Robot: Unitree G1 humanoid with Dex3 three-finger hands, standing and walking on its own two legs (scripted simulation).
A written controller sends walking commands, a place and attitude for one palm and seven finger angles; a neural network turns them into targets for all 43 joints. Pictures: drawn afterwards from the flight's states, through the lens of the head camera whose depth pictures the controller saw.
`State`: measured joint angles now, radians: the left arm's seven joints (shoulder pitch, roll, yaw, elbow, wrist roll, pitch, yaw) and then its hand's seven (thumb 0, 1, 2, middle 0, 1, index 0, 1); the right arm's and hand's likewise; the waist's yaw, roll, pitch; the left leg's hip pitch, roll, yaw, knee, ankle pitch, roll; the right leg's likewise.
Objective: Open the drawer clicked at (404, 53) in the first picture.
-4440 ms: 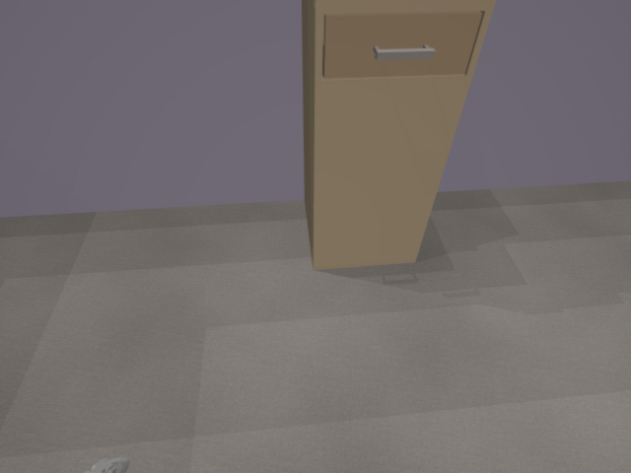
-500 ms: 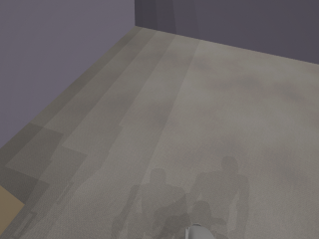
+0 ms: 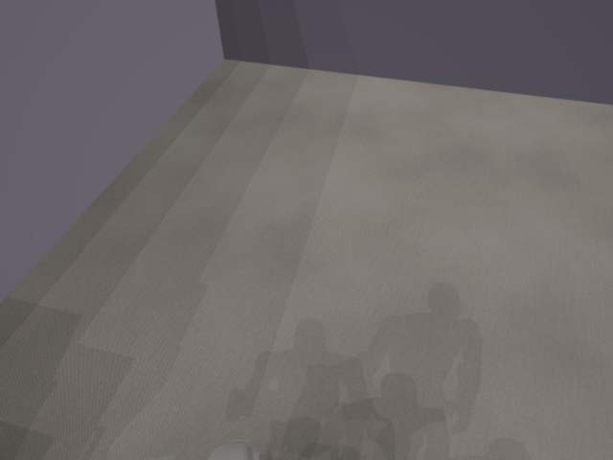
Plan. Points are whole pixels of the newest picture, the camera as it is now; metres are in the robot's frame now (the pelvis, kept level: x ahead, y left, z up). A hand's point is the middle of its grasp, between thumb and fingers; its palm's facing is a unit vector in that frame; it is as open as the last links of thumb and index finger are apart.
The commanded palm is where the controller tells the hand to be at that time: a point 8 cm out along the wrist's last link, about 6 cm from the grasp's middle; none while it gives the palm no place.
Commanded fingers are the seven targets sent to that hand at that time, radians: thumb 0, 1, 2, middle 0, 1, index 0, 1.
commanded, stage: turn to face it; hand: left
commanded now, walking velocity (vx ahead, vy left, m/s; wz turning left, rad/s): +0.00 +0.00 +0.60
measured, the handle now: out of the picture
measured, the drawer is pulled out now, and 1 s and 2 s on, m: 0.00 0.00 0.00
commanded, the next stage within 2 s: none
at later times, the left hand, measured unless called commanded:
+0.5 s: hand out of the picture +0.07 +0.25 -0.16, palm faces +0.31 -0.92 -0.26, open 7.4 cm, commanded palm none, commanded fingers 0.00 0.90 0.90 -0.20 -0.30 -0.20 -0.30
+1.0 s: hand out of the picture -0.05 +0.16 -0.16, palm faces +0.58 -0.78 -0.24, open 7.4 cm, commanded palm none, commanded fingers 0.00 0.90 0.90 -0.20 -0.30 -0.20 -0.30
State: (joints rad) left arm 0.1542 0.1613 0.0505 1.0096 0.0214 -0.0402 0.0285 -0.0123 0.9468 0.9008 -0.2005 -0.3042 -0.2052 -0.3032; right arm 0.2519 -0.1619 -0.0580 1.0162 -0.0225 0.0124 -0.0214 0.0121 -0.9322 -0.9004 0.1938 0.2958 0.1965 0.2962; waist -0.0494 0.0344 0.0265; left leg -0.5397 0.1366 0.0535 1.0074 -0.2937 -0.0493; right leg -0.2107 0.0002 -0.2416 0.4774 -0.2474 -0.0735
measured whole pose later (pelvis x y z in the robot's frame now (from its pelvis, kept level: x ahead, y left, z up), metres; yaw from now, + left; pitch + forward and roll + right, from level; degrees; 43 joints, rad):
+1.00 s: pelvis +0.02 -0.03 +0.00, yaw +35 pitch +0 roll +1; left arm 0.25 0.19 0.04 0.90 0.04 0.02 0.02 0.00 0.90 0.90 -0.20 -0.30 -0.21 -0.30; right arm 0.15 -0.26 -0.09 0.93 -0.02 0.09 0.04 0.01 -0.91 -0.90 0.19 0.30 0.20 0.30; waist 0.01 -0.01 0.09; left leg -0.40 0.05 0.05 0.85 -0.42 -0.07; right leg -0.21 -0.16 -0.25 0.55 -0.31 0.02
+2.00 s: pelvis -0.02 -0.05 -0.01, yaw +70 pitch -1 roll +0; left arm 0.28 0.23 0.05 0.93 0.03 0.03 0.02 0.01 0.90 0.90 -0.20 -0.30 -0.21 -0.30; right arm 0.15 -0.25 -0.07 0.93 -0.02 0.06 0.03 0.01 -0.91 -0.90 0.19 0.30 0.20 0.30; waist 0.02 -0.02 0.08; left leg -0.27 0.03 0.07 0.60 -0.28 -0.03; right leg -0.25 -0.18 -0.26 0.64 -0.34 0.04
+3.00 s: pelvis -0.05 +0.09 -0.01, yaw +79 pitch +0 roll -1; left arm 0.54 0.08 0.03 1.19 0.03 -0.05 0.02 0.00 0.90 0.90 -0.20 -0.30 -0.20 -0.30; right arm 0.17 -0.17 -0.06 1.03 -0.03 -0.03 0.02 0.01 -0.93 -0.90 0.19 0.30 0.20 0.30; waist 0.05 -0.01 0.06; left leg -0.41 0.05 0.13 0.62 -0.19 0.04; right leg -0.02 -0.12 -0.14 0.58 -0.48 0.04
